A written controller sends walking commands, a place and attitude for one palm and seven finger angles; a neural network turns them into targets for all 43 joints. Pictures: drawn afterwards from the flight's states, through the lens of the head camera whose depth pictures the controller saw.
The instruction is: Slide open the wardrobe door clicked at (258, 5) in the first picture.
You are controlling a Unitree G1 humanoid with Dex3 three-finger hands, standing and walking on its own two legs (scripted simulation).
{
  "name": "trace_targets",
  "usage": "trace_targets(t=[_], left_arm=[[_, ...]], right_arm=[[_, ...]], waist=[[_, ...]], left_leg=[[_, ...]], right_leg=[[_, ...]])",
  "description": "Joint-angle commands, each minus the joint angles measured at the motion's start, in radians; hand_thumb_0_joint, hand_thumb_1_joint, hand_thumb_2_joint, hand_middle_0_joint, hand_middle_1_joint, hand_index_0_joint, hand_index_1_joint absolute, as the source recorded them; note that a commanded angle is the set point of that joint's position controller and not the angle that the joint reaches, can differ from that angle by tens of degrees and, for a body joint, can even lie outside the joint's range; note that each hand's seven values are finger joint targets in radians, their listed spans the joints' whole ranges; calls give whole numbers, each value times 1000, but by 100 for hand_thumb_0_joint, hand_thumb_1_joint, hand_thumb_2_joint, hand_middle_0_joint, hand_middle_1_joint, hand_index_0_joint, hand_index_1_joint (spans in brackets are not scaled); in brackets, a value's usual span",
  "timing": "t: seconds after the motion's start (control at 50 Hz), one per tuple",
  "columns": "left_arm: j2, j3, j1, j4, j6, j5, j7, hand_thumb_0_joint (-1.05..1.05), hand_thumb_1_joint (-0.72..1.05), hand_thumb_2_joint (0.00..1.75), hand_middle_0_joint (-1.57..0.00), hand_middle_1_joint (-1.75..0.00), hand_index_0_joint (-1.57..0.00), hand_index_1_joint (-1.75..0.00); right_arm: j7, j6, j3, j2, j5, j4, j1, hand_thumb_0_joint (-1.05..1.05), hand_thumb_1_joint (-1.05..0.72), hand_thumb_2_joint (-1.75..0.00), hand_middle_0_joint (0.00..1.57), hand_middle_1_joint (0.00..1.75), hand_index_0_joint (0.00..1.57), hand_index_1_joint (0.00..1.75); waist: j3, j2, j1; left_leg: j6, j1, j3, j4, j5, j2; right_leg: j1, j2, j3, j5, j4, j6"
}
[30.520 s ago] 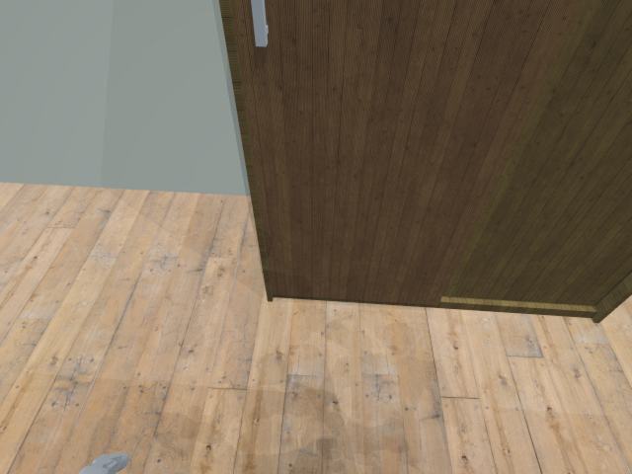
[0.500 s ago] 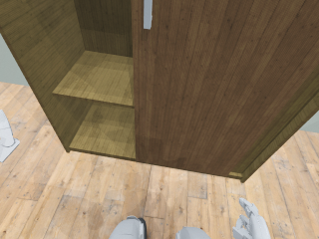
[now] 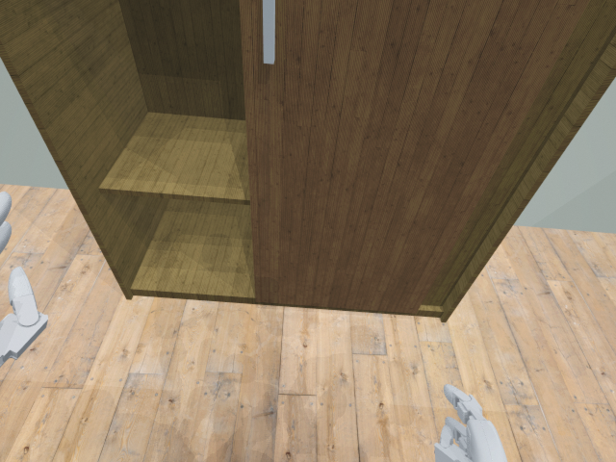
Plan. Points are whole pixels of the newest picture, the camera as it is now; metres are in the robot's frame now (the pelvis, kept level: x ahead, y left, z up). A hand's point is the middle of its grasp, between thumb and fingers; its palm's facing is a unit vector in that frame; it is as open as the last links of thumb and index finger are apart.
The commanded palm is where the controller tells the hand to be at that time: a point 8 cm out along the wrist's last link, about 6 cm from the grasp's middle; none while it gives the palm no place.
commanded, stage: stop stepping back and stand still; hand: left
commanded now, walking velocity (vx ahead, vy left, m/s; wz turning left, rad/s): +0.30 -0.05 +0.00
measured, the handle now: (270, 3) +0.76 +0.12 +0.27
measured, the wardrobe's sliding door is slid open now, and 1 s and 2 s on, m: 0.47 0.47 0.47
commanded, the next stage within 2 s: let the arm hang, fingers relaxed in 0.92 s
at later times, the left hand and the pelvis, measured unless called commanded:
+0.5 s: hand (15, 323) +0.20 +0.29 +0.16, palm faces +0.45 -0.77 -0.45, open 7.5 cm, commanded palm +0.13 +0.32 +0.17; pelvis -0.01 +0.02 -0.02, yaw +1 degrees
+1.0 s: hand (4, 315) +0.21 +0.31 +0.15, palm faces +0.42 -0.80 -0.43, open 7.5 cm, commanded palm none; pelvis +0.01 +0.04 -0.01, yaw +0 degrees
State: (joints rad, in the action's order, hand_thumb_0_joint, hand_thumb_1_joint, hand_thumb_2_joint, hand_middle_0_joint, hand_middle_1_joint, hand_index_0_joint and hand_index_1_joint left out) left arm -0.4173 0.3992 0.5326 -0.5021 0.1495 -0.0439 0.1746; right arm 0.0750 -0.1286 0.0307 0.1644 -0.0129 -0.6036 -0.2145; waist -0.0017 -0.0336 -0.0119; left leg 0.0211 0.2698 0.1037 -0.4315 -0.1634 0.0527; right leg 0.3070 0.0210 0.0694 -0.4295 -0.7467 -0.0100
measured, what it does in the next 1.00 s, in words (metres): steps on the spot: right foot, then left foot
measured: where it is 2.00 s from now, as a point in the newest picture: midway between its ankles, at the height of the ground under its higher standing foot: outside the picture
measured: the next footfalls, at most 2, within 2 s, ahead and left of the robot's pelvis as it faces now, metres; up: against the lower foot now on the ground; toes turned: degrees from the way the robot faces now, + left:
right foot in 0.08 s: +0.01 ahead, -0.08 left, +0.00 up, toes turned -2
left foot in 0.36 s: +0.08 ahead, +0.15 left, +0.00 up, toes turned +5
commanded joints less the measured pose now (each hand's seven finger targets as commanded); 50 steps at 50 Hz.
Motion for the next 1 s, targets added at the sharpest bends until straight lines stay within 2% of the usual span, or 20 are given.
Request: trace_targets(t=[0.0, 0.02, 0.06, 0.08, 0.1, 0.12, 0.18, 0.28, 0.3, 0.34, 0.36, 0.4, 0.44, 0.46, 0.5, 0.52, 0.56, 0.64, 0.82, 0.98], left_arm=[[-177, 118, -25, -173, 44, -4, 24, 0, 90, 90, -20, -30, -20, -30], [-191, 131, -16, -163, 38, 1, 27, 0, 90, 90, -20, -30, -20, -30], [-232, 170, -39, -170, 37, 1, 28, 0, 90, 90, -20, -30, -20, -30], [-277, 213, -140, -241, 77, -15, 26, 0, 90, 90, -20, -30, -20, -30], [-209, 180, -93, -132, 78, -14, 28, 0, 90, 90, -20, -30, -20, -30], [-157, 132, -69, -90, 66, -19, 19, 0, 90, 90, -20, -30, -20, -30], [-168, 114, -117, -113, 79, -7, 16, 0, 90, 90, -20, -30, -20, -30], [-178, 109, -142, -159, 92, 4, 28, 0, 90, 90, -20, -30, -20, -30], [-173, 112, -134, -167, 93, 2, 26, 0, 90, 90, -20, -30, -20, -30], [-183, 146, -119, -218, 105, 0, 26, 0, 90, 90, -20, -30, -20, -30], [-209, 163, -108, -223, 116, 1, 21, 0, 90, 90, -20, -30, -20, -30], [-191, 166, -103, -212, 110, 15, 20, 0, 90, 90, -20, -30, -20, -30], [-186, 168, -60, -186, 110, 15, 22, 0, 90, 90, -20, -30, -20, -30], [-187, 174, -40, -174, 108, 13, 21, 0, 90, 90, -20, -30, -20, -30], [-147, 137, -4, -133, 99, -6, 13, 0, 90, 90, -20, -30, -20, -30], [-147, 126, -28, -151, 99, -11, 12, 0, 90, 90, -20, -30, -20, -30], [-148, 119, -53, -139, 99, -7, 13, 0, 90, 90, -20, -30, -20, -30], [-155, 117, -72, -151, 91, 1, 5, 0, 90, 90, -20, -30, -20, -30], [-156, 118, -41, -198, 81, -8, 8, 0, 90, 90, -20, -30, -20, -30], [-148, 106, -45, -141, 73, -10, 9, 0, 90, 90, -20, -30, -20, -30]], right_arm=[[26, -7, -65, 166, 0, 154, 113, 0, -90, -90, 20, 30, 20, 30], [28, 8, -71, 164, -3, 154, 107, 0, -90, -90, 20, 30, 20, 30], [15, 15, -71, 146, -2, 155, 98, 0, -90, -90, 20, 30, 20, 30], [12, 1, -70, 163, -15, 127, 104, 0, -90, -90, 20, 30, 20, 30], [9, -11, -69, 138, 0, 96, 65, 0, -90, -90, 20, 30, 20, 30], [7, -10, -87, 159, 13, 96, 48, 0, -90, -90, 20, 30, 20, 30], [21, -15, -73, 159, 16, 91, 99, 0, -90, -90, 20, 30, 20, 30], [40, -46, -75, 163, 5, 88, 79, 0, -90, -90, 20, 30, 20, 30], [41, -50, -80, 173, 4, 95, 79, 0, -90, -90, 20, 30, 20, 30], [39, -48, -83, 207, 4, 126, 95, 0, -90, -90, 20, 30, 20, 30], [36, -44, -79, 192, 8, 116, 95, 0, -90, -90, 20, 30, 20, 30], [31, -51, -71, 171, -2, 115, 96, 0, -90, -90, 20, 30, 20, 30], [22, -59, -67, 163, 4, 107, 88, 0, -90, -90, 20, 30, 20, 30], [18, -64, -70, 164, 4, 108, 83, 0, -90, -90, 20, 30, 20, 30], [4, -60, -76, 153, 12, 95, 60, 0, -90, -90, 20, 30, 20, 30], [0, -59, -74, 152, 15, 92, 60, 0, -90, -90, 20, 30, 20, 30], [3, -59, -68, 153, 15, 84, 61, 0, -90, -90, 20, 30, 20, 30], [16, -39, -62, 156, 16, 110, 95, 0, -90, -90, 20, 30, 20, 30], [21, -25, -59, 156, 12, 147, 108, 0, -90, -90, 20, 30, 20, 30], [31, -14, -63, 164, 13, 151, 114, 0, -90, -90, 20, 30, 20, 30]], waist=[[-60, 271, 11], [-69, 187, 18], [4, -167, 30], [8, -102, 1], [-67, -118, -1], [-24, -100, -3], [56, -28, 0], [-3, -12, 4], [5, 42, 2], [-3, 247, 13], [-16, 319, 17], [30, 329, 15], [-7, 223, 20], [-23, 142, 14], [-57, -109, -1], [-70, -108, -5], [-110, -19, -8], [-153, 102, 15], [-154, 150, 19], [-109, 108, 13]], left_leg=[[8, 139, -157, 196, -560, 151], [5, 235, -117, 11, -539, 107], [-30, 484, -43, -539, -330, -16], [-54, 408, -72, -650, -252, 26], [-48, 414, -89, -655, -271, 17], [-48, 398, -92, -652, -235, 28], [-35, 252, -64, -477, -199, 54], [-6, -48, 11, -127, -167, -1], [17, -72, -55, -58, -210, 28], [86, -66, -322, 87, -237, 186], [96, 10, -391, 191, -438, 224], [94, 170, -354, 247, -509, 204], [59, 146, -221, 118, -342, 146], [31, 138, -157, 33, -270, 90], [-11, 82, -71, -182, -110, 10], [-21, 64, -64, -211, -46, 4], [-21, 4, -70, -141, 68, 11], [15, -145, -131, -50, 368, 93], [1, -98, -121, -11, 236, 66], [-5, -71, -123, 16, 122, 58]], right_leg=[[-219, 52, 102, -57, 243, -38], [-307, 0, 18, -66, 325, -82], [-249, -392, -591, -181, 613, -263], [-151, -367, -518, 64, 585, -265], [-205, -337, -445, -44, 540, -232], [-157, -314, -405, -91, 545, -214], [-1, -294, -301, -20, 537, -180], [20, -218, -187, -86, 408, -118], [45, -179, -172, -86, 335, -93], [83, -38, -58, 10, 135, -15], [38, -13, -28, -64, 66, 5], [-74, -15, -27, -23, 29, -1], [-152, -29, -24, 76, 239, -5], [-157, -55, -79, 113, 316, -22], [-100, -189, -296, 221, 406, -82], [-109, -229, -314, 380, 397, -103], [-148, -207, -239, 610, 317, -73], [-113, -72, -92, 486, 254, 11], [-151, -65, -104, 432, 317, 0], [-119, -68, -108, 366, 364, 0]])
